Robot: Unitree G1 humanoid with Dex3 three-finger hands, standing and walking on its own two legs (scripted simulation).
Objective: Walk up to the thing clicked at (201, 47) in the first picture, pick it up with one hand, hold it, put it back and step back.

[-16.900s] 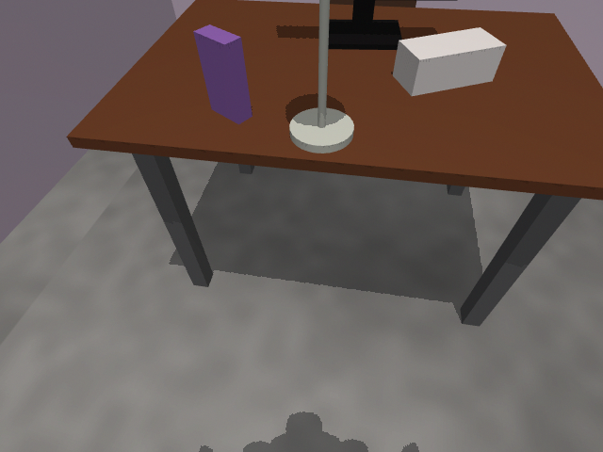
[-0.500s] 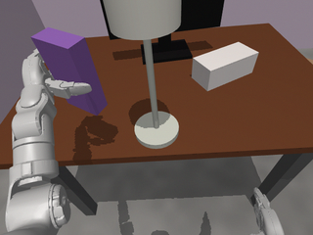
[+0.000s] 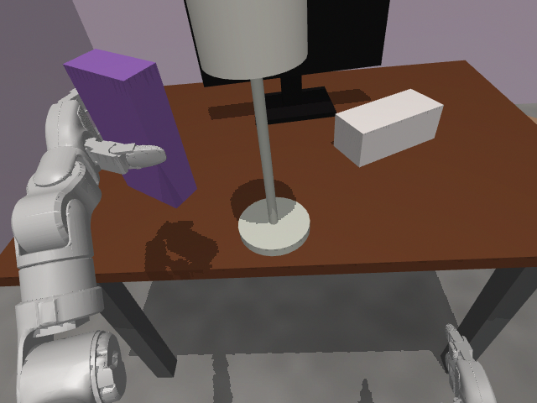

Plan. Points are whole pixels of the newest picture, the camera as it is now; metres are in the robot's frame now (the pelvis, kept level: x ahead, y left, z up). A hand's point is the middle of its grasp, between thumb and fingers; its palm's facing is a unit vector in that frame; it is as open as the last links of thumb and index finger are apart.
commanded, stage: lift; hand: left
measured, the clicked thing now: (139, 135) +0.38 +0.16 +0.27
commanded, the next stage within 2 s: hold in 0.18 s
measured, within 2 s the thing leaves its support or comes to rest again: neither
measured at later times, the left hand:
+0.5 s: hand (111, 125) +0.35 +0.18 +0.30, palm faces +0.20 -0.98 +0.01, open 12.8 cm
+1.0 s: hand (106, 127) +0.34 +0.18 +0.31, palm faces +0.20 -0.98 +0.02, open 12.8 cm
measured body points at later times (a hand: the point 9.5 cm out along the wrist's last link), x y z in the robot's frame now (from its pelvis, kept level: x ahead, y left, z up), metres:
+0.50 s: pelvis +0.00 +0.01 +0.00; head -0.05 -0.03 +0.45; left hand +0.34 +0.23 +0.30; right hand +0.17 -0.25 -0.06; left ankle +0.03 +0.13 -0.73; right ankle +0.00 -0.13 -0.73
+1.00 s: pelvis +0.00 +0.01 +0.00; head -0.06 -0.03 +0.44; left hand +0.32 +0.23 +0.31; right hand +0.17 -0.25 -0.06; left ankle +0.03 +0.13 -0.73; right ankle +0.00 -0.13 -0.73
